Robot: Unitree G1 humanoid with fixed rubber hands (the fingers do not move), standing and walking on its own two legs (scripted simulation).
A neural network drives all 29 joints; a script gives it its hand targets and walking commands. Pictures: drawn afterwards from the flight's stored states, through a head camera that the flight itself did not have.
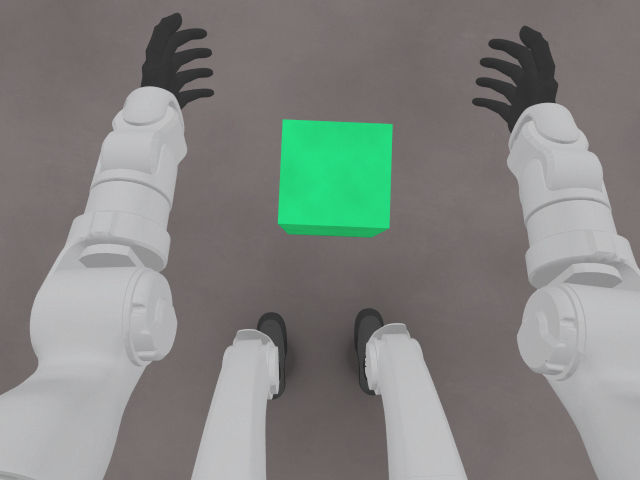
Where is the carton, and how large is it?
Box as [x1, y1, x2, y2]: [278, 119, 392, 237]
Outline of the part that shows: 283,119 278,208 278,223 287,233 370,237 388,228 392,124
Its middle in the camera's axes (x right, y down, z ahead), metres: +0.03 -0.12 +0.85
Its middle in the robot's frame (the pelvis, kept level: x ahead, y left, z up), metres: +0.52 -0.04 -0.52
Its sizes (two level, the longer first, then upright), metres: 0.210 0.200 0.250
